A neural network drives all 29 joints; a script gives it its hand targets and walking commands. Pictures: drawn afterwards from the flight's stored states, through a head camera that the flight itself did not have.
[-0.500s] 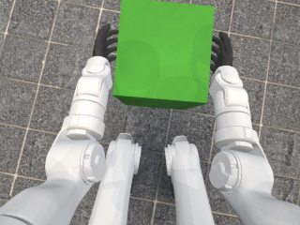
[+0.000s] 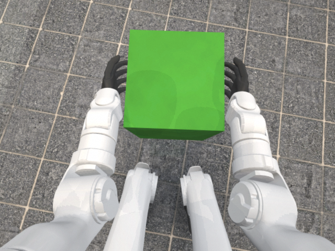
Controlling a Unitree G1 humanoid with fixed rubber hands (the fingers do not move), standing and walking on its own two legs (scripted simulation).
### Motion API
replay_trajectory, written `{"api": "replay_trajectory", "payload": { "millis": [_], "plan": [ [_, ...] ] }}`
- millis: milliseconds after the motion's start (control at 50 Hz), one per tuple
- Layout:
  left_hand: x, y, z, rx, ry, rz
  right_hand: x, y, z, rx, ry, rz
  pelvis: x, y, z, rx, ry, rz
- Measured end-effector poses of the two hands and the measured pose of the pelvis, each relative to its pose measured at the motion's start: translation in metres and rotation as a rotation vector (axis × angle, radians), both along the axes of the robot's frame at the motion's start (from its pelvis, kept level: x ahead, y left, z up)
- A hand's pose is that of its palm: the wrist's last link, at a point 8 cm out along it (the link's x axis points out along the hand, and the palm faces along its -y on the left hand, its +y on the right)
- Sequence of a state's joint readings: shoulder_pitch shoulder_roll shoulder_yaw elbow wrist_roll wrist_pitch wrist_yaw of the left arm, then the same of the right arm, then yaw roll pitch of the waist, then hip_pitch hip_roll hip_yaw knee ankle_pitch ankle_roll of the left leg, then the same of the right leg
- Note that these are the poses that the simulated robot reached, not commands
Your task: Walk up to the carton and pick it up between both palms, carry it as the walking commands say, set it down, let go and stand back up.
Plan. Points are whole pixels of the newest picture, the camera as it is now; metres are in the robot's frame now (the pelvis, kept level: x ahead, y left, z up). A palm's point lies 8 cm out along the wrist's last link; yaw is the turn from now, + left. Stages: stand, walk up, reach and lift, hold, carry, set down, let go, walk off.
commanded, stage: reach and lift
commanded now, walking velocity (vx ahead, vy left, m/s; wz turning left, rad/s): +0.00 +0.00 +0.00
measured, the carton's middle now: (173, 96) +0.48 +0.00 -0.14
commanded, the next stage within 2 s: none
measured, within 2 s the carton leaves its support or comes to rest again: neither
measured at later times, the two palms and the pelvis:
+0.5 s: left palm (101, 82) +0.45 +0.15 +0.00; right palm (251, 89) +0.45 -0.14 +0.01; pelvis +0.02 +0.00 +0.06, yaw +0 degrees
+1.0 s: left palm (85, 73) +0.43 +0.15 +0.08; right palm (273, 80) +0.44 -0.14 +0.08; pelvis +0.05 +0.00 +0.13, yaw +0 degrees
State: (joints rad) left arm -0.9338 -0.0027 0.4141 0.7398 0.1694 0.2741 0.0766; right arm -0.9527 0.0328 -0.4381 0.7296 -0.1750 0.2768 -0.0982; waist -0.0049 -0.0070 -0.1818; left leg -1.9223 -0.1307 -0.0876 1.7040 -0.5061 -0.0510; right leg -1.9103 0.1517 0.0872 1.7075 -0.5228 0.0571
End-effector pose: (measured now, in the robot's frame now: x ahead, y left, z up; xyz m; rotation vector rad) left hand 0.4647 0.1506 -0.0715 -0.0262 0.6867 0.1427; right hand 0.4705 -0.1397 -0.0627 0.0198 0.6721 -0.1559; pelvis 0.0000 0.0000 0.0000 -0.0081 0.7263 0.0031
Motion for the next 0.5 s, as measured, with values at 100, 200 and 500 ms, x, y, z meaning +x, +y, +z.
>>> {"api": "replay_trajectory", "payload": {
  "millis": [100,200,500],
  "plan": [
    [-0.004,0.000,0.014,0.002,0.007,-0.005,-0.005,0.000,0.013,-0.004,0.007,0.000,0.004,0.001,0.013,-0.001,-0.006,-0.002],
    [-0.008,0.000,0.028,0.000,0.007,-0.004,-0.010,0.000,0.026,0.000,0.007,-0.004,0.008,0.003,0.025,-0.002,-0.017,-0.003],
    [-0.014,0.001,0.074,-0.005,0.000,-0.002,-0.018,0.000,0.072,0.008,0.000,-0.012,0.019,0.004,0.063,-0.003,-0.063,0.000]
  ]
}}
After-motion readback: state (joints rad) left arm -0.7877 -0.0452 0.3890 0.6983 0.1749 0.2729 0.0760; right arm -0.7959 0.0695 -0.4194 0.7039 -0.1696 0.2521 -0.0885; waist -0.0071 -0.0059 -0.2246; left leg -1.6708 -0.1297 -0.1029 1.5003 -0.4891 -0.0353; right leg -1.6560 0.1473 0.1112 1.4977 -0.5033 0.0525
